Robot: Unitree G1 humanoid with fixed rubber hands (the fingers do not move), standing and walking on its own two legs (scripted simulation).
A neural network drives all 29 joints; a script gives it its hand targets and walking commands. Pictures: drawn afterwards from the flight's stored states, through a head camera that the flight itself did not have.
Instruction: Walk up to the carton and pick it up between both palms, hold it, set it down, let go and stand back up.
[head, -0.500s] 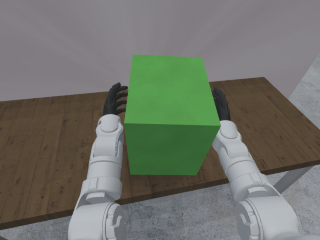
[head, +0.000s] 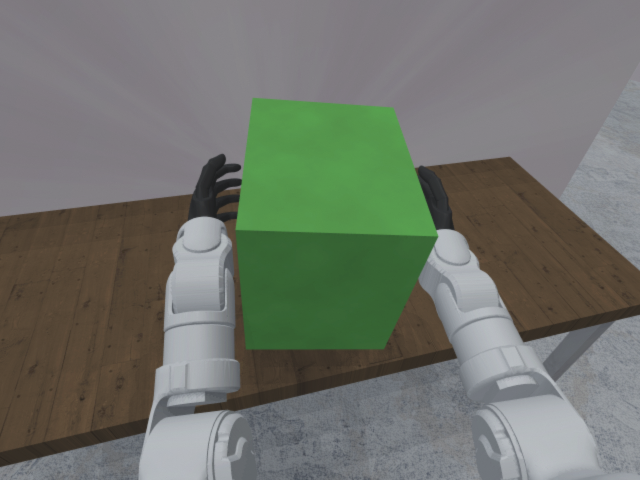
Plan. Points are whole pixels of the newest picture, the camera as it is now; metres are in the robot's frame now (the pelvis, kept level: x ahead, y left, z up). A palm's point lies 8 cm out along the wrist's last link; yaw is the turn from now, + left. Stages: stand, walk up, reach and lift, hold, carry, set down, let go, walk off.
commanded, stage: reach and lift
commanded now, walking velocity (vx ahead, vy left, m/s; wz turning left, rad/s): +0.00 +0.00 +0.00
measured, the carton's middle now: (320, 227) +0.41 -0.01 +0.12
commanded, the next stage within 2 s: hold in 0.92 s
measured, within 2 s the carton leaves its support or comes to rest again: neither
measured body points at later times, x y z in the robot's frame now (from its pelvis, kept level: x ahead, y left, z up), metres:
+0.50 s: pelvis +0.00 +0.00 +0.00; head -0.03 +0.03 +0.45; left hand +0.39 +0.13 +0.19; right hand +0.38 -0.15 +0.17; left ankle +0.02 +0.12 -0.75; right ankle +0.02 -0.13 -0.75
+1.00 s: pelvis +0.00 +0.00 +0.00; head -0.03 +0.02 +0.45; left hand +0.39 +0.13 +0.20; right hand +0.38 -0.15 +0.17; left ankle +0.02 +0.12 -0.75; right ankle +0.02 -0.13 -0.75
